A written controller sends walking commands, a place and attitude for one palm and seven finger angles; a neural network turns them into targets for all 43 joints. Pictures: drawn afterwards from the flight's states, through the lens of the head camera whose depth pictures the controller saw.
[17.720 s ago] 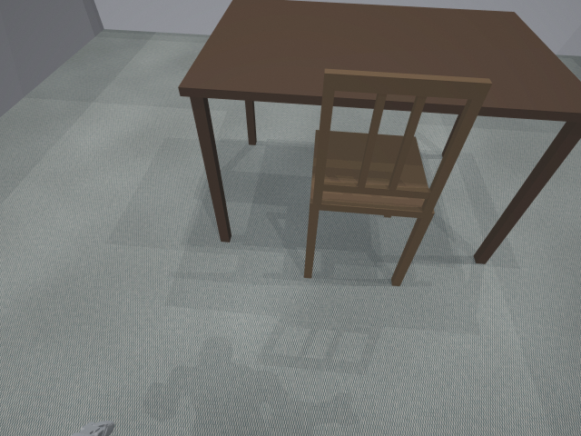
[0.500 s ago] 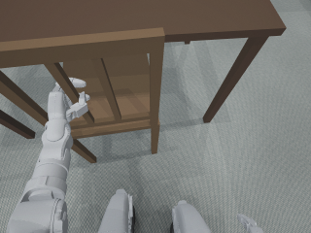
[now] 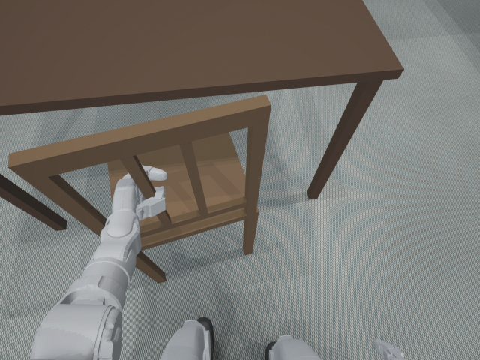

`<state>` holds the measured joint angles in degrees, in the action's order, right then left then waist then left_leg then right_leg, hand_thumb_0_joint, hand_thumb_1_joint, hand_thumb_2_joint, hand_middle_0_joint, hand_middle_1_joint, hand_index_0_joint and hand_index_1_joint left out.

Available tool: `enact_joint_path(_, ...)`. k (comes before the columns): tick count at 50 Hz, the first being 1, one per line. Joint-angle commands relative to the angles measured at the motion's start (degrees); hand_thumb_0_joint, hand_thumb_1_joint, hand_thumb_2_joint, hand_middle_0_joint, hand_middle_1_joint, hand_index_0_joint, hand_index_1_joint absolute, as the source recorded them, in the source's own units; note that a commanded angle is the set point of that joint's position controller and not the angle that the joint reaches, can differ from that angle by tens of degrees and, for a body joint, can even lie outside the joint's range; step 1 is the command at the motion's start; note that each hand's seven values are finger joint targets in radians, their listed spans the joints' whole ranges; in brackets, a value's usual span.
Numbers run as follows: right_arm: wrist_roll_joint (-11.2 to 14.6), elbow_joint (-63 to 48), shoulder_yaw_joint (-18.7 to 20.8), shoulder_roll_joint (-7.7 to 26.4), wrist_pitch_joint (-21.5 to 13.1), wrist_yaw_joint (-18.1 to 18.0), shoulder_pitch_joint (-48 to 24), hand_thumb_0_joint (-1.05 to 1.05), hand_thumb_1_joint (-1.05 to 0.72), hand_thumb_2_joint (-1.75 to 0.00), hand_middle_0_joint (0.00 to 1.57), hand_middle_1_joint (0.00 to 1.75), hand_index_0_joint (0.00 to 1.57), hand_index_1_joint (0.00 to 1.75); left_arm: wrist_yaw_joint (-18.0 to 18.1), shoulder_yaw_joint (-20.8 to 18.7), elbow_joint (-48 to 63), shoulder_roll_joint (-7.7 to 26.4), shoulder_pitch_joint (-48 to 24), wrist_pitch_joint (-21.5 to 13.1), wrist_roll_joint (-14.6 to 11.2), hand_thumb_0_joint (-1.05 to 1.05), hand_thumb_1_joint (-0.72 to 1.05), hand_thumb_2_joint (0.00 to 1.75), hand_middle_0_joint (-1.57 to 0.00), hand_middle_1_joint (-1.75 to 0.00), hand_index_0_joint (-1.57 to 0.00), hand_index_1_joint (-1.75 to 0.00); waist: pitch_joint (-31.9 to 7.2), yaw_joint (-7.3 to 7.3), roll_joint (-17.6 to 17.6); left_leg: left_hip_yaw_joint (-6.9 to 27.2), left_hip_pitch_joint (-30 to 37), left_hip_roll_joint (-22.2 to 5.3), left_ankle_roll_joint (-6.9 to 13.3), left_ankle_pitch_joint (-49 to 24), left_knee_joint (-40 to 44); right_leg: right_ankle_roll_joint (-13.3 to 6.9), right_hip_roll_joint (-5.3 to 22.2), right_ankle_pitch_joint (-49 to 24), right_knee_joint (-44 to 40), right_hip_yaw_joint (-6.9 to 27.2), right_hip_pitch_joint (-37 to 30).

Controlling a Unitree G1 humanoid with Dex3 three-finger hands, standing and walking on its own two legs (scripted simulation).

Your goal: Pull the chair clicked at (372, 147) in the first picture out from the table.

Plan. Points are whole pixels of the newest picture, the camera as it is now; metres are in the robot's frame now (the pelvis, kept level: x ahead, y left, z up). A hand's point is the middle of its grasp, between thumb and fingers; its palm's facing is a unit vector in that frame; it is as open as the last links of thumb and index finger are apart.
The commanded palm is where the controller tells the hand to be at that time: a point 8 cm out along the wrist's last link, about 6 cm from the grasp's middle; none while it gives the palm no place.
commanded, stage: step backward, pulling the chair out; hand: left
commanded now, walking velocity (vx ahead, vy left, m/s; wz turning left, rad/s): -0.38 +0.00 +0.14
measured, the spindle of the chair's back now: (150, 194) +0.42 +0.17 -0.07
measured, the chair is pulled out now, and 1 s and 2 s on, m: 0.10 0.14 0.14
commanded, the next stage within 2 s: none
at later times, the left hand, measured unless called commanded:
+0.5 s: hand (164, 221) +0.35 +0.13 -0.05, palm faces +0.06 -0.98 -0.18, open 5.2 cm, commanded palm +0.35 +0.19 -0.05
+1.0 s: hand (164, 221) +0.35 +0.14 -0.05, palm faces +0.05 -0.98 -0.19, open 5.2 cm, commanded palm +0.35 +0.19 -0.05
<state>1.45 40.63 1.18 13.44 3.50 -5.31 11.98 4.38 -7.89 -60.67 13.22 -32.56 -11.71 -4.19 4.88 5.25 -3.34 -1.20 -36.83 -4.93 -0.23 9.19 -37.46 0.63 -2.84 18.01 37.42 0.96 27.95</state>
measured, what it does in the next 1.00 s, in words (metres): stands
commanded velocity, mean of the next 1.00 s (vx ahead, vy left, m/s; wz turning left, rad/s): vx -0.38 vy -0.01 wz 0.10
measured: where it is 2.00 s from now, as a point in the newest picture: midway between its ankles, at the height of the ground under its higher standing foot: outside the picture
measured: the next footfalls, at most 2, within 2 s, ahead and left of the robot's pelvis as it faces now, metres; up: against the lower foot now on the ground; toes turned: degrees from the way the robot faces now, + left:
none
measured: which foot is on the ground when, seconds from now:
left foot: down 0.00-1.00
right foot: down 0.00-1.00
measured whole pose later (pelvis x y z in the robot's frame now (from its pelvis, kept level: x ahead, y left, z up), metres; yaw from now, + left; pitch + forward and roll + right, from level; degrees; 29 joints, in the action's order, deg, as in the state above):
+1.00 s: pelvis -0.03 -0.01 +0.00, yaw +2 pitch +4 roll -3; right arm 2.1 45.5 1.0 15.3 -2.5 -7.4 9.6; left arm 5.5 -3.3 -62.4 11.4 -32.8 -14.6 -3.0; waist 9.3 3.8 -3.2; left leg 1.2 -32.7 -3.9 -1.0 6.1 -35.1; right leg 0.1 -2.7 16.6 37.2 -0.6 24.3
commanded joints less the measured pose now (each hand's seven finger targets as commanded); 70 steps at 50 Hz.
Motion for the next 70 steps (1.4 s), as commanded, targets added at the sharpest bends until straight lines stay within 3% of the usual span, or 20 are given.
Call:
enact_joint_path(1,0.2,-3.3,2.9,9.3,-2.4,-1.2,2.6,0.0,-0.9,-0.9,0.2,0.3,0.2,0.3,1.2,1.3,9.6,12.2,-19.7,-3.4,2.9,0.0,0.9,0.9,-0.5,-1.45,-0.5,-1.45,-26.1,0.44,-2.9,6.7,21.3,-3.4,3.6,-2.3,5.8,0.7,1.3,-6.8,-5.6,0.5,-2.8)
enact_joint_path(4,0.6,-1.9,2.7,9.4,-3.2,-1.5,2.5,0.0,-0.9,-0.9,0.2,0.3,0.2,0.3,2.0,0.2,8.8,14.8,-21.0,-4.1,3.0,0.0,0.9,0.9,-0.5,-1.45,-0.5,-1.45,-24.8,0.77,-0.1,4.0,21.7,-0.9,2.6,2.1,3.6,1.0,3.5,-5.0,-10.0,2.7,-1.8)
enact_joint_path(5,0.6,-1.5,2.5,9.2,-3.5,-1.5,2.2,0.0,-0.9,-0.9,0.2,0.3,0.2,0.3,2.3,0.7,8.6,14.9,-21.5,-4.4,3.0,0.0,0.9,0.9,-0.5,-1.45,-0.5,-1.45,-24.2,0.64,-0.9,3.4,21.7,-0.5,2.2,3.0,3.4,1.0,4.7,-4.3,-10.9,3.4,-1.8)
enact_joint_path(9,0.7,-0.4,2.2,9.4,-4.7,-2.0,1.1,0.0,-0.9,-0.9,0.2,0.3,0.2,0.3,3.0,0.5,7.0,15.7,-22.5,-5.0,3.0,0.0,0.9,0.9,-0.5,-1.45,-0.5,-1.45,-21.9,0.7,1.8,2.7,23.1,0.9,1.5,5.2,2.5,1.1,6.5,0.6,-14.0,4.5,-0.1)
enact_joint_path(13,0.8,-0.1,1.9,9.3,-5.8,-2.2,0.6,0.0,-0.9,-0.9,0.2,0.3,0.2,0.3,3.1,2.0,7.1,14.0,-22.7,-5.5,2.7,0.0,0.9,0.9,-0.5,-1.45,-0.5,-1.45,-21.8,0.21,1.9,4.2,23.2,0.6,1.8,4.2,4.1,1.2,5.9,0.1,-12.5,3.7,-1.4)
enact_joint_path(22,0.5,-0.1,2.3,10.0,-7.3,-2.5,0.7,0.0,-0.9,-0.9,0.2,0.3,0.2,0.3,2.5,3.5,8.3,11.1,-22.0,-6.2,2.4,0.0,0.9,0.9,-0.5,-1.45,-0.5,-1.45,-23.1,-0.84,-4.5,9.8,23.5,-3.0,3.7,1.8,8.7,0.2,2.2,0.0,-5.2,1.1,-2.7)
enact_joint_path(24,0.3,0.0,2.6,10.3,-7.3,-2.5,0.7,0.0,-0.9,-0.9,0.2,0.3,0.2,0.3,2.5,2.6,8.2,12.0,-21.8,-6.0,2.5,0.0,0.9,0.9,-0.5,-1.45,-0.5,-1.45,-23.8,-0.86,-4.0,10.7,23.2,-3.5,4.1,0.7,8.6,0.1,1.8,-0.2,-3.8,1.0,-2.9)
enact_joint_path(25,0.3,0.1,2.6,10.1,-7.3,-2.4,0.8,0.0,-0.9,-0.9,0.2,0.3,0.2,0.3,2.4,3.2,8.2,11.3,-21.6,-5.9,2.5,0.0,0.9,0.9,-0.5,-1.45,-0.5,-1.45,-23.4,-0.94,-5.2,10.7,22.9,-3.8,4.1,0.5,8.3,0.0,2.1,-0.5,-3.7,1.2,-2.7)
enact_joint_path(28,0.2,0.0,2.5,9.6,-7.3,-2.2,0.5,0.0,-0.9,-0.9,0.2,0.3,0.2,0.3,2.1,3.9,8.8,10.6,-22.5,-5.9,2.5,0.0,0.9,0.9,-0.5,-1.45,-0.5,-1.45,-23.8,-0.77,-3.3,10.3,21.6,-3.7,4.0,1.2,7.3,-0.1,2.3,-0.1,-4.0,1.7,-3.3)
enact_joint_path(38,0.1,-0.1,2.3,9.0,-7.7,-2.4,0.2,0.0,-0.9,-0.9,0.2,0.3,0.2,0.3,2.3,2.4,9.2,13.0,-23.0,-5.8,3.0,0.0,0.9,0.9,-0.5,-1.45,-0.5,-1.45,-24.1,-0.43,1.5,6.8,22.1,-1.5,2.3,-0.7,3.7,0.4,5.2,-3.3,-8.3,3.8,-4.2)
enact_joint_path(45,0.3,-0.1,2.2,9.4,-7.7,-2.8,-0.3,0.0,-0.9,-0.9,0.2,0.3,0.2,0.3,2.4,2.5,9.5,13.4,-22.6,-5.7,2.7,0.0,0.9,0.9,-0.5,-1.45,-0.5,-1.45,-22.1,-0.84,0.8,6.9,23.2,-1.6,2.1,-1.0,4.5,0.4,5.6,-2.7,-9.3,3.5,-4.1)
enact_joint_path(49,0.4,-0.1,2.4,9.8,-7.8,-3.0,-0.3,0.0,-0.9,-0.9,0.2,0.3,0.2,0.3,2.2,3.0,9.7,12.4,-22.4,-5.9,2.5,0.0,0.9,0.9,-0.5,-1.45,-0.5,-1.45,-23.0,-1.03,-0.4,8.9,24.4,-2.7,3.0,-2.7,6.3,0.3,3.9,-2.5,-7.2,2.1,-4.3)
enact_joint_path(52,0.3,-0.2,2.4,9.6,-7.7,-2.8,-0.3,0.0,-0.9,-0.9,0.2,0.3,0.2,0.3,1.9,3.8,10.8,10.9,-22.9,-6.0,2.4,0.0,0.9,0.9,-0.5,-1.45,-0.5,-1.45,-24.5,-1.46,-4.1,10.9,23.7,-4.5,3.8,-3.5,7.6,0.0,2.9,-2.3,-3.7,1.5,-5.0)
enact_joint_path(56,0.2,0.0,2.5,9.5,-7.7,-2.6,-0.1,0.0,-0.9,-0.9,0.2,0.3,0.2,0.3,1.8,3.7,10.1,10.7,-22.6,-5.7,2.4,0.0,0.9,0.9,-0.5,-1.45,-0.5,-1.45,-24.6,-1.42,-4.2,11.8,22.8,-5.1,4.2,-2.6,7.6,-0.3,2.6,-1.2,-3.1,1.4,-5.0)
enact_joint_path(59,0.2,-0.3,2.7,9.5,-7.8,-2.5,-0.1,0.0,-0.9,-0.9,0.2,0.3,0.2,0.3,1.7,3.2,9.9,11.7,-22.3,-5.4,2.4,0.0,0.9,0.9,-0.5,-1.45,-0.5,-1.45,-24.5,-1.14,-1.6,10.2,21.3,-4.0,3.7,-1.5,6.0,-0.3,3.4,-1.1,-5.3,2.7,-6.2)
enact_joint_path(60,0.2,-0.4,2.6,9.4,-7.7,-2.4,-0.2,0.0,-0.9,-0.9,0.2,0.3,0.2,0.3,1.7,3.2,9.9,11.8,-22.1,-5.3,2.3,0.0,0.9,0.9,-0.5,-1.45,-0.5,-1.45,-23.6,-1.31,-2.2,9.8,20.7,-3.8,3.4,-0.9,5.7,-0.5,4.3,-0.7,-6.0,3.4,-6.3)
enact_joint_path(64,0.4,-0.8,2.5,9.2,-7.9,-2.5,-0.6,0.0,-0.9,-0.9,0.2,0.3,0.2,0.3,2.0,1.9,9.9,14.3,-22.0,-5.2,2.4,0.0,0.9,0.9,-0.5,-1.45,-0.5,-1.45,-21.7,-0.89,3.3,5.4,21.2,-0.3,1.0,2.7,1.7,-1.1,8.6,-0.4,-12.4,6.9,-6.2)
enact_joint_path(66,0.5,-0.5,2.2,8.9,-8.0,-2.5,-0.8,0.0,-0.9,-0.9,0.2,0.3,0.2,0.3,2.2,2.5,10.0,13.9,-22.2,-5.1,2.6,0.0,0.9,0.9,-0.5,-1.45,-0.5,-1.45,-21.2,-0.97,3.3,4.8,22.3,0.1,0.3,1.4,1.4,-1.4,10.0,-3.2,-12.5,6.6,-6.2)
enact_joint_path(68,0.3,-0.4,2.1,9.2,-8.0,-2.7,-1.2,0.0,-0.9,-0.9,0.2,0.3,0.2,0.3,2.1,2.6,10.6,13.7,-22.9,-5.4,2.6,0.0,0.9,0.9,-0.5,-1.45,-0.5,-1.45,-21.6,-1.09,2.1,5.8,23.6,-0.8,0.8,-1.5,3.0,-0.6,8.5,-4.5,-10.9,4.7,-6.1)
enact_joint_path(70,0.3,-0.3,2.2,9.8,-7.9,-2.8,-0.9,0.0,-0.9,-0.9,0.2,0.3,0.2,0.3,2.0,2.5,10.2,13.0,-22.2,-5.4,2.2,0.0,0.9,0.9,-0.5,-1.45,-0.5,-1.45,-21.8,-1.57,0.7,9.2,24.0,-3.0,2.4,-5.2,5.9,0.3,5.3,-4.2,-7.6,2.4,-6.4)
